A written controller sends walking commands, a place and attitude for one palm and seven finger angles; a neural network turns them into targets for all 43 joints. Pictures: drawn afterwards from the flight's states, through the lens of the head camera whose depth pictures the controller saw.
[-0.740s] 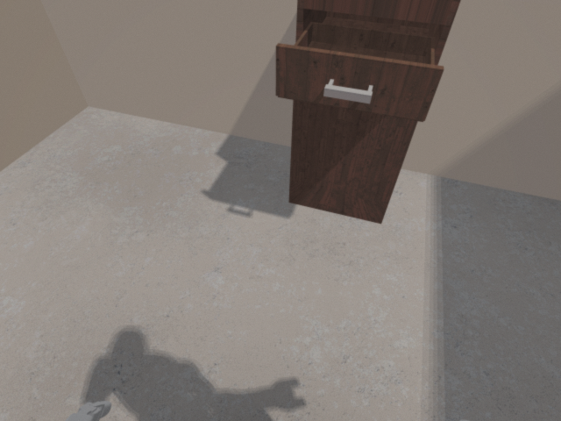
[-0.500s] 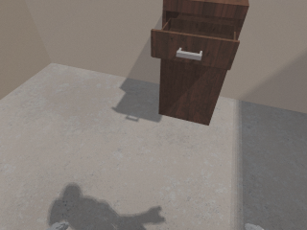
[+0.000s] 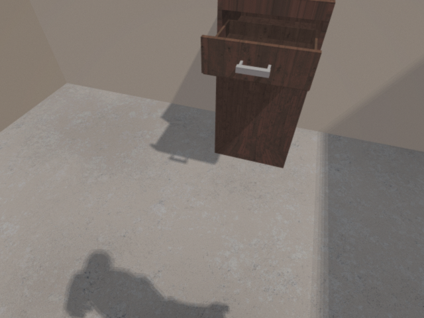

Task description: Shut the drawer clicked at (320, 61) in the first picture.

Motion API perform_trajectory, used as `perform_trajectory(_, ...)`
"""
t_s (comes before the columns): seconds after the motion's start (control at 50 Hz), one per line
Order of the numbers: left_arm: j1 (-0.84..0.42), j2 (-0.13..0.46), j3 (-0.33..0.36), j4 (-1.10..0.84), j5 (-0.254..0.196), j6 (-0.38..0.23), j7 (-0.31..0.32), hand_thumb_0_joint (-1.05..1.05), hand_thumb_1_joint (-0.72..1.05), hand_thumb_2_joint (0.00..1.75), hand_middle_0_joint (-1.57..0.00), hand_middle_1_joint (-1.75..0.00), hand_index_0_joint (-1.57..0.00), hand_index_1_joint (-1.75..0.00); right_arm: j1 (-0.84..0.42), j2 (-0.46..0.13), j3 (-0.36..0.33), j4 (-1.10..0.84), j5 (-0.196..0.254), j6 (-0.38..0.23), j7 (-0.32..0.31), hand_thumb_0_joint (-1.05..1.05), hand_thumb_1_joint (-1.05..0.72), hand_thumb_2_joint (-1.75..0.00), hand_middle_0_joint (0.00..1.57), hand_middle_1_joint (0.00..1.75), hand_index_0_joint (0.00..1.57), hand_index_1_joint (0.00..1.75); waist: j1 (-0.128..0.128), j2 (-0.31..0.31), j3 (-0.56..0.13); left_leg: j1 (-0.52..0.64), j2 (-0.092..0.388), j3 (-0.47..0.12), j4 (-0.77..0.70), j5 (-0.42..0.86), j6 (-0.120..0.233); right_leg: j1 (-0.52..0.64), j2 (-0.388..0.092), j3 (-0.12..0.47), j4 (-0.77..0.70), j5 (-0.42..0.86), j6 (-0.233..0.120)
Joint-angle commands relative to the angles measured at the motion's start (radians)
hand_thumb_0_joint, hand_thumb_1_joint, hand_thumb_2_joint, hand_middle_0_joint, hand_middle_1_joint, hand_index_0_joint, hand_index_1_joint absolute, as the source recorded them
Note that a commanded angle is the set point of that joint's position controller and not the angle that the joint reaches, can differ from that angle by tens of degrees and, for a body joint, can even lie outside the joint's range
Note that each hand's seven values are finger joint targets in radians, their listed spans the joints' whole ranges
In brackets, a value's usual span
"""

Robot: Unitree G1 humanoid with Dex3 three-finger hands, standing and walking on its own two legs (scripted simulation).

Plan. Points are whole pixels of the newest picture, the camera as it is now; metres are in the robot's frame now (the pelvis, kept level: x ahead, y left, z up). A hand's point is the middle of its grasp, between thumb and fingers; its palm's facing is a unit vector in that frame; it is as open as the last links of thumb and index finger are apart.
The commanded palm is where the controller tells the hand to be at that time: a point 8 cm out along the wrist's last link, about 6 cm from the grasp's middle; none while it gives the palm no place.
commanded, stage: stand and wait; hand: left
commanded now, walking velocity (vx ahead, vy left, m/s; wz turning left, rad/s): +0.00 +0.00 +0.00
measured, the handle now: (253, 68) +0.90 -0.09 +0.04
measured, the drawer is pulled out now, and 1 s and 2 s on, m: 0.30 0.30 0.30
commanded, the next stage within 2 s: look at it before walking up in 0.08 s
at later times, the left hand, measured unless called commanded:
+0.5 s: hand out of the picture +0.07 +0.25 -0.15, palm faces -0.01 -0.95 -0.33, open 7.4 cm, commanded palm none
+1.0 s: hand out of the picture +0.06 +0.23 -0.17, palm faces -0.03 -0.96 -0.27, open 7.4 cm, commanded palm none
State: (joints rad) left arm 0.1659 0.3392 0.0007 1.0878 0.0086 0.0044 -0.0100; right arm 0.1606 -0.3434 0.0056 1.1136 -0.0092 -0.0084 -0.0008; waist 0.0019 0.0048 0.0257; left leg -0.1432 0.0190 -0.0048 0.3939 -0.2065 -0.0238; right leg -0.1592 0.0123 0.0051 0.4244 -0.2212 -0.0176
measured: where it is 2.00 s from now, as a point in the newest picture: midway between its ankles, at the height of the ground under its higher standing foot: (240, 300)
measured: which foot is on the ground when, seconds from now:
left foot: down 0.00-1.00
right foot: down 0.00-1.00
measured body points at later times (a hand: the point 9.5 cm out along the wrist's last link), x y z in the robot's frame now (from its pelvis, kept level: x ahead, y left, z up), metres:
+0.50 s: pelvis +0.00 +0.00 +0.00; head +0.00 +0.00 +0.45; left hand +0.07 +0.30 -0.13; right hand +0.07 -0.29 -0.14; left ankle +0.01 +0.14 -0.74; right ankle +0.01 -0.11 -0.74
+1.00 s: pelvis +0.03 +0.00 -0.01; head +0.01 +0.00 +0.44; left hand +0.06 +0.28 -0.15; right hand +0.07 -0.27 -0.15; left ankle +0.01 +0.14 -0.74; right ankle +0.01 -0.11 -0.74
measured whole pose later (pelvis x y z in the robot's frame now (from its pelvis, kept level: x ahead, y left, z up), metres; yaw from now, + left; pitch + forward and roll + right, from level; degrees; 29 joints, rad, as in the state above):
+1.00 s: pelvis +0.03 +0.00 -0.01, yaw -3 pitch -2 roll +0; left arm 0.26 0.28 0.02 1.08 0.02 0.03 -0.02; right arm 0.21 -0.27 0.00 1.09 -0.02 -0.01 0.00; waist 0.03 0.00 -0.01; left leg -0.15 0.04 0.05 0.49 -0.31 -0.02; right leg -0.19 0.04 0.06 0.52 -0.30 -0.03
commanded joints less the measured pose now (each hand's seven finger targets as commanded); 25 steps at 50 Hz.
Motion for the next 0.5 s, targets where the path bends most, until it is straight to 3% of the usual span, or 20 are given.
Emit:
perform_trajectory(0.0,-0.057,0.209,0.040,-0.071,-0.001,-0.032,0.019,0.00,0.90,0.90,-0.20,-0.30,-0.20,-0.30,-0.065,-0.190,-0.040,-0.069,-0.003,-0.028,-0.015,0.00,-0.90,-0.90,0.20,0.30,0.20,0.30,0.000,-0.013,-0.039,-0.021,0.089,-0.085,-0.072,0.063,0.044,-0.012,-0.129,0.134,-0.106,0.040,-0.026)
perform_trajectory(0.12,-0.060,0.207,0.040,-0.068,0.000,-0.030,0.019,0.00,0.90,0.90,-0.20,-0.30,-0.20,-0.30,-0.055,-0.187,-0.038,-0.060,-0.004,-0.027,-0.014,0.00,-0.90,-0.90,0.20,0.30,0.20,0.30,-0.001,-0.023,-0.019,-0.034,0.087,-0.086,-0.082,0.037,0.042,-0.026,-0.127,0.139,-0.122,-0.013,-0.025)
perform_trajectory(0.36,-0.060,0.201,0.041,-0.070,0.002,-0.032,0.019,0.00,0.90,0.90,-0.20,-0.30,-0.20,-0.30,-0.056,-0.186,-0.038,-0.060,-0.002,-0.030,-0.016,0.00,-0.90,-0.90,0.20,0.30,0.20,0.30,0.000,0.000,-0.035,-0.020,0.096,-0.089,-0.085,0.087,0.043,-0.009,-0.125,0.125,-0.105,0.067,-0.022)
perform_trajectory(0.48,-0.056,0.197,0.039,-0.067,0.002,-0.030,0.019,0.00,0.90,0.90,-0.20,-0.30,-0.20,-0.30,-0.056,-0.183,-0.038,-0.058,-0.001,-0.029,-0.016,0.00,-0.90,-0.90,0.20,0.30,0.20,0.30,0.001,-0.009,-0.028,-0.023,0.096,-0.094,-0.094,0.067,0.044,-0.011,-0.123,0.123,-0.113,0.040,-0.019)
